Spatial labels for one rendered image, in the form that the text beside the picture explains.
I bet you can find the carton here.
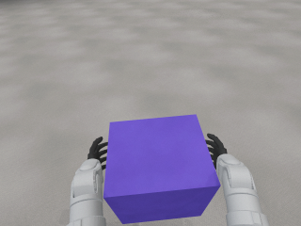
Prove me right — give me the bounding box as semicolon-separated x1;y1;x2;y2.
103;114;221;224

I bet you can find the robot right forearm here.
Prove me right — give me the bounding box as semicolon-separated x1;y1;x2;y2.
216;153;270;226

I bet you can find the left robot hand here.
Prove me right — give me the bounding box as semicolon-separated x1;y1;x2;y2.
87;137;108;170

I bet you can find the robot left forearm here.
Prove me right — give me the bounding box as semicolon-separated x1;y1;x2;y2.
67;158;106;226

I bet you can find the right robot hand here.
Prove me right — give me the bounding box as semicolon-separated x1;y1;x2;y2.
205;133;228;169

